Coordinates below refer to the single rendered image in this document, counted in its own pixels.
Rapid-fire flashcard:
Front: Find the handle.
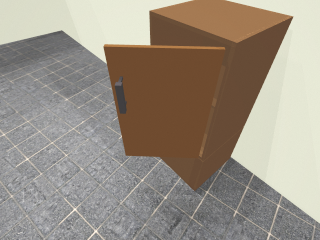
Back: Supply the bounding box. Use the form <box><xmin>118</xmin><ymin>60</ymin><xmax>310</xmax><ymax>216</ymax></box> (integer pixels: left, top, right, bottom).
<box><xmin>114</xmin><ymin>76</ymin><xmax>127</xmax><ymax>114</ymax></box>

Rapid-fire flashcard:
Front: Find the cupboard door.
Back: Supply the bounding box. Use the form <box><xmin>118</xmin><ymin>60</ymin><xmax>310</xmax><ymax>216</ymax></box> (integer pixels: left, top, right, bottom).
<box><xmin>103</xmin><ymin>44</ymin><xmax>226</xmax><ymax>159</ymax></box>

